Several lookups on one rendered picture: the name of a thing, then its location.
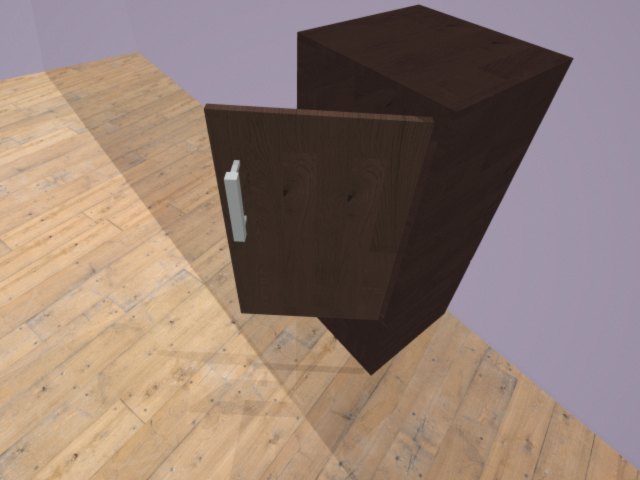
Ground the handle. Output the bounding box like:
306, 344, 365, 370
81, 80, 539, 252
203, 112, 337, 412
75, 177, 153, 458
224, 160, 247, 242

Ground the cupboard door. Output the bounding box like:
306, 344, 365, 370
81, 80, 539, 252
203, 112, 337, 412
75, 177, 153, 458
204, 104, 434, 320

